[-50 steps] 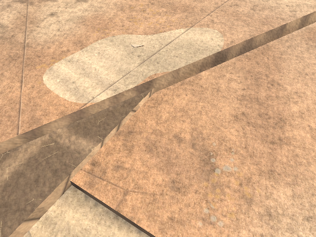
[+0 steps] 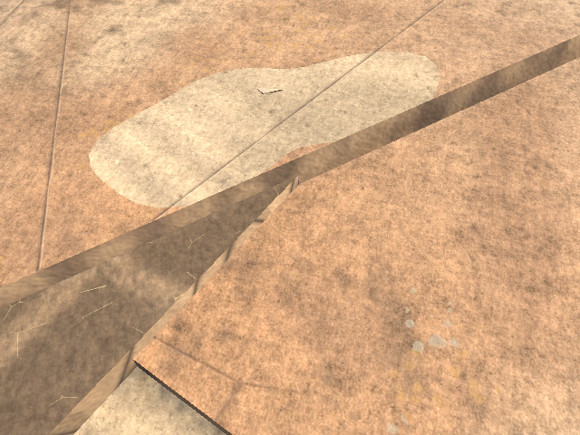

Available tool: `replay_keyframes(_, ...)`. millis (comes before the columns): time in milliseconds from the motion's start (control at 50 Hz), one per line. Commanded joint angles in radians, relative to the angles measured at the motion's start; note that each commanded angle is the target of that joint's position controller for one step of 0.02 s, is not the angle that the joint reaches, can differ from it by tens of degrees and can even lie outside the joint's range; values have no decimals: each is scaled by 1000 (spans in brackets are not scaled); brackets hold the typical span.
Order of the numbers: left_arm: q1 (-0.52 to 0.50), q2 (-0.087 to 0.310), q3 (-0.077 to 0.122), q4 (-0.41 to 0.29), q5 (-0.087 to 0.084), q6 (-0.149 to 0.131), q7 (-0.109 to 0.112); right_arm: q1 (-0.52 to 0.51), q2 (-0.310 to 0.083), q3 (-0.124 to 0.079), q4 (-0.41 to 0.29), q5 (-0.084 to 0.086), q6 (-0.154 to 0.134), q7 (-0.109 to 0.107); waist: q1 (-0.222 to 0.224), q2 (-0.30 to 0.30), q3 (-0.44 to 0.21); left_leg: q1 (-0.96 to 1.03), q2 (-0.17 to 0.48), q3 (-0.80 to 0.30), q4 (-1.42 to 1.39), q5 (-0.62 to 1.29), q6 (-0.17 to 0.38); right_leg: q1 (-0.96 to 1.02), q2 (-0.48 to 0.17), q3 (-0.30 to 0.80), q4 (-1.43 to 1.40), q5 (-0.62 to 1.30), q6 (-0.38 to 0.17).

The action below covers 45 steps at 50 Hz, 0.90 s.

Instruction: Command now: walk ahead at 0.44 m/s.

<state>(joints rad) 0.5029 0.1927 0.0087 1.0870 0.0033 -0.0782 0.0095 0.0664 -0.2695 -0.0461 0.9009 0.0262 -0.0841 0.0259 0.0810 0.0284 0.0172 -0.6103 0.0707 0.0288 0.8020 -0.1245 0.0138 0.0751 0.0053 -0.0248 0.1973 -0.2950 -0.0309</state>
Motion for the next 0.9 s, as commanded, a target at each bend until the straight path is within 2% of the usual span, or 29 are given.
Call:
replay_keyframes(20, 28, 192, 36, -42, -6, -6, 16, -204, -5, 15, -115, 4, -12, 11, 3, -149, 127, 20, -42, 47, -171, 99, -9, -123, -208, 104, -116, 371, -137)
replay_keyframes(60, 30, 194, 44, -38, -16, -5, 15, -215, -28, 12, -128, 7, -9, 15, -18, -153, 137, 32, -36, 22, -219, 105, 17, -72, -244, 98, -101, 417, -130)
replay_keyframes(100, 7, 204, 52, -47, -19, 3, 17, -159, -65, -4, -122, 3, -10, 18, -72, -158, 89, 107, -59, 22, -236, 70, 55, 1, -269, 78, -9, 676, -111)
replay_keyframes(140, -24, 213, 59, -62, -13, 19, 19, 50, -124, -41, -64, 1, -8, 11, -186, -172, -57, 381, -116, 55, -248, 58, 101, -4, -238, 32, 247, 982, -78)
replay_keyframes(160, -39, 206, 54, -76, -6, 23, 17, 220, -156, -63, -10, 4, -1, 3, -264, -161, -147, 635, -85, 17, -253, 65, 128, -144, -199, 18, 461, 915, -48)
replay_keyframes(180, -15, 141, 33, -103, 22, 17, 11, 377, -245, -82, 27, -6, 10, -11, -271, 51, -285, 912, 153, -301, -269, -22, 187, -389, -93, -11, 807, 387, -18)
replay_keyframes(200, 104, 2, 3, -93, -14, -8, 0, 385, -246, -70, 39, -28, 7, 3, -185, 273, -395, 1054, 340, -800, -487, -250, 342, -666, 66, 110, 1111, -274, 16)
replay_keyframes(220, -1, 112, 28, -106, -45, -34, -6, 294, -159, -49, 33, -17, 0, 6, -195, 143, -229, 911, 292, -767, -560, -348, 294, -771, 5, 169, 1229, -245, -3)
replay_keyframes(240, -91, 146, 40, -136, -62, -47, -9, 213, -109, -35, 21, -13, -4, 7, -171, 95, -87, 757, 263, -597, -571, -303, 261, -821, -43, 122, 1259, -163, -21)
replay_keyframes(260, -136, 150, 44, -147, -55, -51, -1, 134, -81, -23, 5, -18, -12, 13, -132, -4, -35, 604, 225, -478, -596, -191, 237, -773, -97, 108, 1221, -63, -25)
replay_keyframes(300, -117, 122, 54, -148, -38, -30, 3, 99, -29, -5, 21, -44, -18, 18, -71, 36, -8, 444, 163, -333, -646, -103, 221, -690, -144, 96, 1209, 7, -24)
replay_keyframes(340, -100, 79, 50, -155, -41, -3, 6, 143, -18, 4, 60, -37, -15, 17, -48, 68, 20, 381, 147, -271, -670, -69, 234, -740, -151, 74, 1290, -22, -21)
replay_keyframes(380, -177, 79, 45, -206, -29, 14, 8, 161, -35, 9, 82, -30, -12, 7, -36, 53, 62, 336, 137, -220, -680, -77, 232, -861, -175, 68, 1285, 12, -3)
replay_keyframes(420, -273, 80, 35, -257, -6, 14, 7, 193, -57, 12, 86, -37, -4, -11, -48, 19, 72, 312, 114, -176, -692, -38, 235, -924, -187, 42, 1171, 98, 32)
replay_keyframes(460, -366, 76, 26, -292, 4, 1, 3, 241, -73, 14, 86, -42, 1, -29, -81, -11, 58, 350, 113, -152, -694, 76, 232, -933, -184, 21, 1012, 195, 50)
replay_keyframes(540, -534, 45, 4, -349, -15, -14, -15, 380, -108, 8, 110, -24, 7, -39, -149, 1, 53, 495, 140, -121, -714, 204, 215, -848, -119, -51, 685, 230, 40)
replay_keyframes(580, -573, 53, 4, -372, -25, -20, -30, 416, -106, 8, 120, -17, 21, -37, -148, 31, 66, 614, 169, -118, -691, 255, 205, -857, -94, -65, 589, 176, 16)
replay_keyframes(620, -539, 84, 17, -377, -28, -29, -44, 415, -105, 10, 119, -20, 35, -38, -101, 84, 28, 687, 186, -100, -612, 496, 178, -756, -44, -88, 523, 113, -20)
replay_keyframes(640, -466, 111, 32, -364, -26, -32, -47, 400, -111, 9, 115, -25, 39, -39, -48, 120, -33, 703, 179, -78, -517, 717, 160, -635, -3, -108, 504, 95, -41)
replay_keyframes(660, -306, 155, 58, -318, -26, -31, -48, 378, -103, 14, 110, -29, 43, -42, 35, 122, -122, 681, 138, -33, -341, 878, 133, -433, 33, -116, 452, 126, -73)
replay_keyframes(680, -112, 241, 88, -271, -21, -27, -41, 352, -92, 23, 83, -35, 38, -45, 111, 68, -253, 501, 94, -7, -82, 716, 95, -113, -85, 48, 424, 157, -130)
replay_keyframes(700, 12, 347, 119, -232, 5, -16, -38, 460, 27, 50, 60, -29, 16, -36, 68, -239, -438, 104, -99, 4, 346, 167, 24, 249, -364, 612, 243, -134, -303)
replay_keyframes(720, 0, 275, 93, -234, 13, -13, -27, 397, -27, 33, 82, -40, -17, -17, 82, -247, -452, -27, -132, -179, 552, -321, 40, 257, -401, 880, 58, -161, -308)
replay_keyframes(740, -121, 211, 69, -246, 7, -17, -23, 326, -87, 7, 50, -3, -33, -3, 33, -211, -256, -147, -84, -186, 658, -306, 56, 102, -403, 720, 68, -179, -263)
replay_keyframes(760, -204, 162, 53, -256, -1, -18, -25, 251, -85, 8, 24, 7, -36, -4, 2, -113, -143, -139, -18, -137, 643, -237, 71, -72, -365, 545, 52, -134, -232)
replay_keyframes(780, -261, 130, 43, -248, 1, -25, -35, 213, -70, 2, 10, 6, -29, -12, -40, -63, -62, -103, 24, -106, 563, -180, 75, -218, -314, 409, 10, -64, -203)
replay_keyframes(820, -309, 84, 31, -229, 7, -34, -50, 258, -38, -3, 17, -7, 0, -29, -110, -109, -20, 12, 60, -107, 473, -112, 76, -354, -227, 261, -41, 33, -172)
replay_keyframes(860, -271, 107, 38, -211, -2, -36, -47, 262, -25, -2, 23, -17, 13, -36, -122, -93, -1, 24, 61, -74, 376, -86, 57, -379, -187, 182, -75, 117, -196)
replay_keyframes(900, -222, 144, 48, -199, -1, -38, -31, 169, -44, -10, -9, -31, 10, -38, -110, -69, 20, -45, 66, -72, 254, 1, 23, -343, -188, 178, -95, 172, -210)
